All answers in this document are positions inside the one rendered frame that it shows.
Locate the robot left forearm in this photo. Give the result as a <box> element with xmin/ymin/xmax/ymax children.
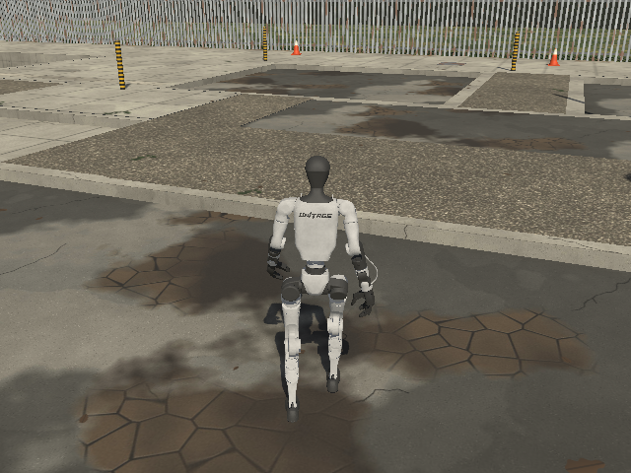
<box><xmin>267</xmin><ymin>235</ymin><xmax>281</xmax><ymax>266</ymax></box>

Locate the left robot hand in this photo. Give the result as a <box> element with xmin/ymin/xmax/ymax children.
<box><xmin>266</xmin><ymin>261</ymin><xmax>290</xmax><ymax>280</ymax></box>

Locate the left robot thigh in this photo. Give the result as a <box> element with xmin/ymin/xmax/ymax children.
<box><xmin>281</xmin><ymin>276</ymin><xmax>302</xmax><ymax>356</ymax></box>

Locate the robot right forearm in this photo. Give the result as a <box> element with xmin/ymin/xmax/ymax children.
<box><xmin>351</xmin><ymin>241</ymin><xmax>373</xmax><ymax>292</ymax></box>

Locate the right robot hand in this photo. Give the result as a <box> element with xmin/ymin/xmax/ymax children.
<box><xmin>351</xmin><ymin>289</ymin><xmax>375</xmax><ymax>317</ymax></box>

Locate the robot right upper arm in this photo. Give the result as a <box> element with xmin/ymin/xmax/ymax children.
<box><xmin>337</xmin><ymin>199</ymin><xmax>361</xmax><ymax>256</ymax></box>

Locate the robot left upper arm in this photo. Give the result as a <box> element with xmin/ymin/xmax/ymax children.
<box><xmin>270</xmin><ymin>197</ymin><xmax>297</xmax><ymax>249</ymax></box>

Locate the robot right shin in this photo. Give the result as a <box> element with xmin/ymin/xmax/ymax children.
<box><xmin>328</xmin><ymin>318</ymin><xmax>343</xmax><ymax>379</ymax></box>

